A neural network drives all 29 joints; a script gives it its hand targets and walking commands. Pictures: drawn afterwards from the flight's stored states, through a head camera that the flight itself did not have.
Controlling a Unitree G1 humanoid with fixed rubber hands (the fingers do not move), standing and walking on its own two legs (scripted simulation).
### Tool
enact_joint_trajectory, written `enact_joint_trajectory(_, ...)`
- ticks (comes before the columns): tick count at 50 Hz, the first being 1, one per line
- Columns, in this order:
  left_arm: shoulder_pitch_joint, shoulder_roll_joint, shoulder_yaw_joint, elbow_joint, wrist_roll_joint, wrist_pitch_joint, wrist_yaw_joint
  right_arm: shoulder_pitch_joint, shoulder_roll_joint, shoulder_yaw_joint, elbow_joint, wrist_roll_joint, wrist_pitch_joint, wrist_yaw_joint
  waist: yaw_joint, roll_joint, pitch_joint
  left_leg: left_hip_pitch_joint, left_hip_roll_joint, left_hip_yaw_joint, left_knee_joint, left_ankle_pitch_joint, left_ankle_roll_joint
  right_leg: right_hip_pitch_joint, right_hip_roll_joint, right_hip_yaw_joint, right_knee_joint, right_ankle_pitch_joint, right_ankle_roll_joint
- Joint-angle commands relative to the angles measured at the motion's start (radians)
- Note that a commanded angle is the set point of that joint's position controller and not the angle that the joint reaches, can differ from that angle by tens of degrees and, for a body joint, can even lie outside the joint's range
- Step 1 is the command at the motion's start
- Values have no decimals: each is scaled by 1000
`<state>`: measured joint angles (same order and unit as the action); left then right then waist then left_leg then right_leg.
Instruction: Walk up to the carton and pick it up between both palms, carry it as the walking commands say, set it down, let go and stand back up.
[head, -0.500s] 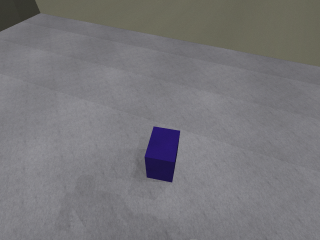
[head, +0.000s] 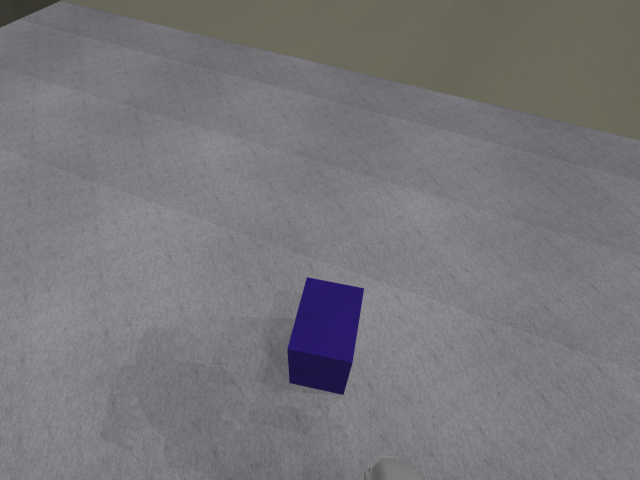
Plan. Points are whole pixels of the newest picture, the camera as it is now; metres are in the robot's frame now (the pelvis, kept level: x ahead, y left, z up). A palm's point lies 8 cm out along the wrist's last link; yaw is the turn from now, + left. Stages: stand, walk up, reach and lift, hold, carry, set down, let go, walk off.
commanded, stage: walk up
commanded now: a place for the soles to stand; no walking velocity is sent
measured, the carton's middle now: (325, 337) +0.59 -0.02 -0.63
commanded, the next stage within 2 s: none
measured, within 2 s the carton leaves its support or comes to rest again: neither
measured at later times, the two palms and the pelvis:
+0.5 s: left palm out of the picture +0.13 +0.26 -0.10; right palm out of the picture +0.13 -0.36 -0.12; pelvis +0.05 -0.04 +0.00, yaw +0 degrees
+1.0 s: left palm out of the picture +0.13 +0.27 -0.10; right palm out of the picture +0.13 -0.35 -0.11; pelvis +0.06 -0.04 +0.01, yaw +0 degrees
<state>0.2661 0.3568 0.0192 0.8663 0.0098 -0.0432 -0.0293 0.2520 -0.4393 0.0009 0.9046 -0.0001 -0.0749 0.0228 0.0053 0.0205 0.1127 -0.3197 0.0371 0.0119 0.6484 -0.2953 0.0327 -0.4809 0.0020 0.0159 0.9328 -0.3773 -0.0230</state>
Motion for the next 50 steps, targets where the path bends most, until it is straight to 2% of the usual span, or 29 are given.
enact_joint_trajectory(1,32,184,56,-15,-18,-18,29,-46,-220,-76,-65,1,4,-30,5,105,-130,68,225,-86,-90,559,164,132,-23,-80,-250,141,13)
enact_joint_trajectory(3,54,217,68,18,-8,-18,38,-64,-196,-63,-74,10,22,-25,21,71,-185,-5,170,-70,-23,260,100,271,-13,-55,-371,239,-13)
enact_joint_trajectory(4,44,259,76,8,3,-22,41,-50,-153,-48,-89,14,27,-26,15,-56,-188,-98,133,-61,14,77,69,328,-88,87,-397,270,-42)
enact_joint_trajectory(5,-6,303,84,3,9,-25,48,-35,-120,-36,-66,12,35,-28,-14,-161,-153,-88,38,5,103,-108,20,235,-230,309,-502,182,-101)
enact_joint_trajectory(6,-45,301,67,-11,1,-25,43,-46,-137,-50,-55,14,45,-30,-21,-138,-94,-71,-17,-16,121,-226,11,145,-282,387,-560,116,-165)
enact_joint_trajectory(7,-84,325,66,-11,-1,-22,44,-41,-148,-61,-37,3,47,-36,-27,-126,-84,-51,-12,-15,94,-221,6,148,-291,388,-513,246,-206)
enact_joint_trajectory(8,-125,308,64,0,-5,-18,49,3,-135,-56,0,6,43,-38,-45,-150,-111,21,-2,-22,-8,-119,15,136,-270,344,-474,308,-190)
enact_joint_trajectory(10,-139,243,36,19,-23,-11,39,-18,-169,-64,21,1,21,-37,-39,-116,-188,148,51,-70,-138,66,23,151,-161,177,-388,396,-85)
enact_joint_trajectory(11,-102,237,32,38,-25,-11,35,-73,-193,-65,13,6,20,-34,-23,-72,-196,142,91,-72,-132,122,31,169,-120,117,-362,438,-53)
enact_joint_trajectory(12,-103,242,38,60,-25,-8,35,-114,-190,-58,10,7,24,-34,-2,-65,-184,111,95,-80,-137,78,36,182,-104,108,-369,354,-46)
enact_joint_trajectory(13,-133,251,43,60,-24,1,32,-120,-181,-57,2,-1,28,-34,-4,-104,-146,56,93,-82,-155,19,40,192,-107,119,-390,293,-54)
enact_joint_trajectory(14,-124,254,37,63,-18,1,33,-147,-176,-60,8,4,32,-33,-5,-80,-130,86,66,-51,-132,4,27,163,-128,149,-423,300,-68)
enact_joint_trajectory(17,-184,249,39,67,-22,7,34,-125,-156,-52,40,4,40,-38,-22,-133,-91,102,53,-38,-149,17,25,140,-146,184,-476,245,-74)
enact_joint_trajectory(18,-186,243,36,78,-19,3,35,-126,-158,-57,49,5,39,-36,-23,-84,-97,113,47,-40,-142,38,17,143,-145,190,-456,292,-82)
enact_joint_trajectory(19,-180,237,36,83,-22,3,31,-135,-158,-54,58,1,39,-35,-20,-85,-108,116,44,-21,-147,26,21,158,-152,192,-480,295,-74)
enact_joint_trajectory(20,-195,240,40,93,-18,5,33,-124,-157,-55,56,-1,39,-33,-17,-99,-140,135,41,-27,-171,17,20,194,-147,193,-493,248,-70)
enact_joint_trajectory(21,-212,254,40,99,-13,3,32,-139,-148,-49,56,2,39,-35,-15,-162,-127,129,57,-34,-156,92,18,204,-140,164,-469,318,-64)
enact_joint_trajectory(26,-230,258,37,117,-19,8,34,-139,-160,-55,77,-3,46,-34,-21,-117,-128,164,28,-22,-174,68,14,234,-161,200,-536,317,-67)
enact_joint_trajectory(27,-230,255,38,119,-17,9,33,-150,-138,-51,84,1,44,-33,-22,-159,-127,163,33,-19,-172,69,15,235,-150,193,-546,328,-60)
enact_joint_trajectory(28,-227,255,38,121,-21,9,36,-145,-157,-49,89,-1,46,-32,-16,-141,-129,148,31,-18,-166,96,10,239,-145,191,-539,325,-58)
enact_joint_trajectory(29,-227,254,43,130,-23,13,33,-159,-149,-51,87,-6,48,-30,-21,-122,-109,153,24,-11,-163,52,8,209,-150,198,-563,254,-58)
enact_joint_trajectory(30,-250,248,38,125,-20,13,32,-152,-147,-48,90,-1,46,-31,-23,-156,-89,151,49,-29,-212,81,12,209,-143,171,-552,261,-57)
enact_joint_trajectory(32,-248,234,32,133,-24,13,30,-159,-164,-47,106,2,40,-28,-10,-91,-115,169,67,-39,-226,121,12,226,-132,150,-520,312,-44)
enact_joint_trajectory(34,-250,237,36,131,-21,15,28,-167,-159,-53,98,-4,40,-33,-13,-121,-120,177,69,-36,-222,156,11,253,-127,131,-500,375,-49)
enact_joint_trajectory(36,-242,244,30,141,-26,17,25,-180,-175,-47,100,-5,41,-30,-10,-82,-104,160,60,-29,-226,134,6,240,-120,135,-523,340,-36)
enact_joint_trajectory(41,-256,232,24,154,-21,21,26,-181,-153,-41,103,3,43,-33,-10,-116,-125,211,87,-42,-258,149,9,253,-117,124,-534,344,-28)
enact_joint_trajectory(46,-238,222,24,160,-19,23,25,-201,-164,-49,108,-9,47,-31,-3,-26,-87,197,76,-34,-270,94,11,225,-111,140,-548,272,-28)
enact_joint_trajectory(47,-249,223,26,159,-16,24,25,-195,-158,-49,109,-7,46,-31,-5,-87,-75,183,80,-47,-265,113,21,227,-108,142,-554,253,-31)
enact_joint_trajectory(50,-240,222,21,163,-20,24,24,-189,-156,-51,104,-4,49,-31,-6,-114,-81,219,79,-43,-265,164,11,220,-110,142,-557,296,-29)
